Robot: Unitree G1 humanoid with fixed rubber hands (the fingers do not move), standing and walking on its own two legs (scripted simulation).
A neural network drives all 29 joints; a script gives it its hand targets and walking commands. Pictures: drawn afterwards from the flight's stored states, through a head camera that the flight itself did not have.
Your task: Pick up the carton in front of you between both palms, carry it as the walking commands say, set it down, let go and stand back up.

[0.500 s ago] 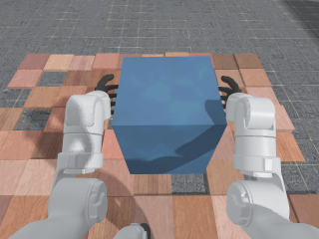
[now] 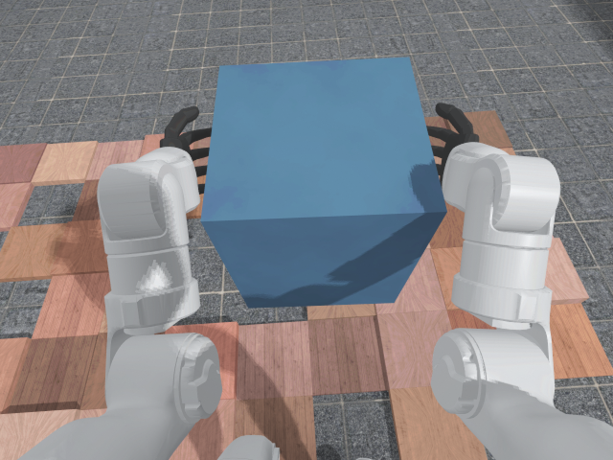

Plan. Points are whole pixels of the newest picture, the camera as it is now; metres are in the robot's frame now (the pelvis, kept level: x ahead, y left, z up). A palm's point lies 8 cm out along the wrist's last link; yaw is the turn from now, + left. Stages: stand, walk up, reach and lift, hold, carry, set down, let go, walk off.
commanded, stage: carry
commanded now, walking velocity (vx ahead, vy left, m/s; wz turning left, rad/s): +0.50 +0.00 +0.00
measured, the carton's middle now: (318, 199) +0.41 +0.00 +0.08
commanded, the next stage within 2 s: none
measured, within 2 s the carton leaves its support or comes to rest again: neither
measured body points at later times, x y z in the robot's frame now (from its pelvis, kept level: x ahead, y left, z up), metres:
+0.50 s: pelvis +0.37 +0.01 -0.03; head +0.42 +0.02 +0.42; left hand +0.76 +0.13 +0.04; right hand +0.72 -0.17 +0.04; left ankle +0.36 +0.05 -0.76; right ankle +0.39 -0.14 -0.68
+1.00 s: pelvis +0.70 -0.04 -0.01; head +0.75 -0.05 +0.43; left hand +1.08 +0.15 +0.15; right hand +1.11 -0.16 +0.15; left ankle +0.72 +0.11 -0.68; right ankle +0.70 -0.10 -0.75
